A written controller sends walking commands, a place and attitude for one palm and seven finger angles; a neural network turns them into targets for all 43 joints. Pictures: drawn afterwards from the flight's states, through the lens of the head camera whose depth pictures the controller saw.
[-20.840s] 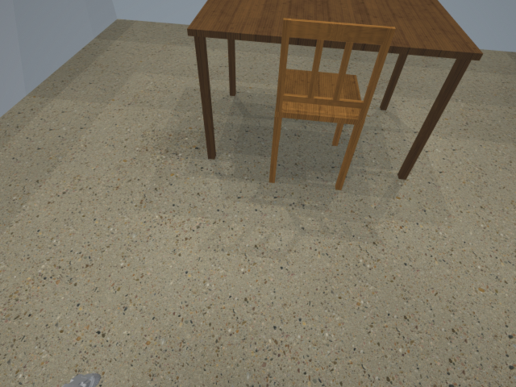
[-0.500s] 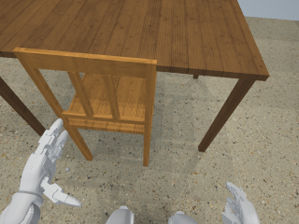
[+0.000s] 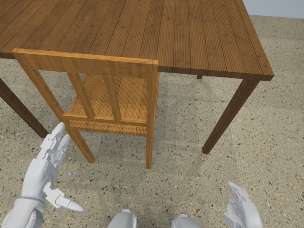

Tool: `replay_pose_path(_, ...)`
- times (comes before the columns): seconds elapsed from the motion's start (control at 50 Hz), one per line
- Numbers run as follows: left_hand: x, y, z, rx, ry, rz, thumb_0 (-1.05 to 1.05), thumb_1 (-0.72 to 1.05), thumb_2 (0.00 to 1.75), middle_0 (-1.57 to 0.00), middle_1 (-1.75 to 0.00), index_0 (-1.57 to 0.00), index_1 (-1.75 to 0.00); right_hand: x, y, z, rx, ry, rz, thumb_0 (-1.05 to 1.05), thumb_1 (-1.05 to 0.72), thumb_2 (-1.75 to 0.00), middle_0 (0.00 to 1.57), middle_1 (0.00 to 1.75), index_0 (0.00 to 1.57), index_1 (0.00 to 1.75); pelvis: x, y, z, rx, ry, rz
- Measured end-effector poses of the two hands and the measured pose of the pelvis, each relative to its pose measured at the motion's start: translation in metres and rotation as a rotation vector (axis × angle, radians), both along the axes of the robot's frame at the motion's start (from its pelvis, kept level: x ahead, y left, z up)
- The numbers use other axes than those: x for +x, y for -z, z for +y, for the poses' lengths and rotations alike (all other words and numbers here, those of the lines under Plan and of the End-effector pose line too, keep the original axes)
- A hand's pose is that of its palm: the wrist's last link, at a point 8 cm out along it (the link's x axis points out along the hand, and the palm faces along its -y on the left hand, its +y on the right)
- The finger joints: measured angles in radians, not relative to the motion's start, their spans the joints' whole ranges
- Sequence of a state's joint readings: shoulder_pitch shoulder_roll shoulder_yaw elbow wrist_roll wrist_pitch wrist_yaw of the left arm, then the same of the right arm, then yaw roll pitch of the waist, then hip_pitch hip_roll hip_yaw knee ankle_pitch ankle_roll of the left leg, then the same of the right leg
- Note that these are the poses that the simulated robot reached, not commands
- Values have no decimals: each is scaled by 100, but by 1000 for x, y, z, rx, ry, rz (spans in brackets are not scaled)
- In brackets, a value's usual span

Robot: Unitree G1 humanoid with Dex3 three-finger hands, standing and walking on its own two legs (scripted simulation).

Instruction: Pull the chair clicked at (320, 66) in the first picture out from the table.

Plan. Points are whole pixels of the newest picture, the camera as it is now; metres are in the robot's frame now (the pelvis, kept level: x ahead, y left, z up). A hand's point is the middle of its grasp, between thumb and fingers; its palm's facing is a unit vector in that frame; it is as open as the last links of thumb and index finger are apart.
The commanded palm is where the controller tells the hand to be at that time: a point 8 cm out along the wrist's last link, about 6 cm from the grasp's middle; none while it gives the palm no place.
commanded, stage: aim the fingers beside a spindle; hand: left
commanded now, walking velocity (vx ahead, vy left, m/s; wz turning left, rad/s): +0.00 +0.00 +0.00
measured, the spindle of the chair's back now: (83, 96) +0.53 +0.26 -0.03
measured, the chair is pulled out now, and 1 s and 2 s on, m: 0.00 0.00 0.00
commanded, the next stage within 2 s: none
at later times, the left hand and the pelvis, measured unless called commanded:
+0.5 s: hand (82, 162) +0.27 +0.19 +0.02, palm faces -0.07 -1.00 -0.05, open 16.9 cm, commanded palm +0.26 +0.24 +0.03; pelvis +0.00 +0.00 -0.01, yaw +0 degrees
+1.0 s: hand (96, 149) +0.32 +0.17 +0.00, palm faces -0.08 -1.00 -0.04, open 16.9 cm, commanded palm +0.31 +0.22 +0.00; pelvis -0.01 +0.00 -0.02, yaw -1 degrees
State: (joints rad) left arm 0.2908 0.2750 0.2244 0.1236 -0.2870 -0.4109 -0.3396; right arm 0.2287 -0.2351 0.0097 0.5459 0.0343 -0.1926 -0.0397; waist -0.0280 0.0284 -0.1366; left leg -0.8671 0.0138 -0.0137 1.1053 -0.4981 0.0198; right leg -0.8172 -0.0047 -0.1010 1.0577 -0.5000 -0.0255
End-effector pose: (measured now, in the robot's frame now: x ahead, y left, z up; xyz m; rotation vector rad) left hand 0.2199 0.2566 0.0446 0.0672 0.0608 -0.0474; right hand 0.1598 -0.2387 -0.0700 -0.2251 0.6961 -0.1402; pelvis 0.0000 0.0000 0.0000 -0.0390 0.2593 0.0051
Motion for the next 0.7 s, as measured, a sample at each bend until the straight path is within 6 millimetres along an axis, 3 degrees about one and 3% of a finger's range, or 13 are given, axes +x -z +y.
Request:
replay_pose_path(0.24,12,8,-6,-16,16,-10,-1,-50,30,-6,-8,-7,-8,3,4,-3,-18,-10,5,1,-90,-90,20,30,21,30,1,5,0,-1,-2,15)
replay_pose_path(0.7,53,27,-21,-26,34,-27,-1,-50,30,-6,-8,-7,-8,-25,25,-7,-20,22,112,1,-90,-90,20,30,21,30,-4,15,3,1,12,54)
